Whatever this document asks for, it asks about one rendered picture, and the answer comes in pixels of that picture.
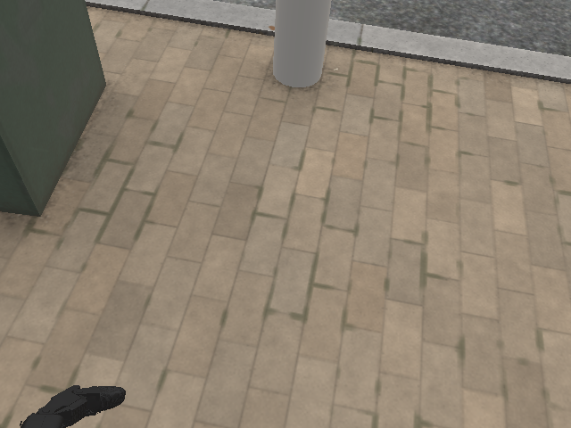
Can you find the robot left hand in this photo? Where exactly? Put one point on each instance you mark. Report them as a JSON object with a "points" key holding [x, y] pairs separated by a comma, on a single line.
{"points": [[69, 406]]}

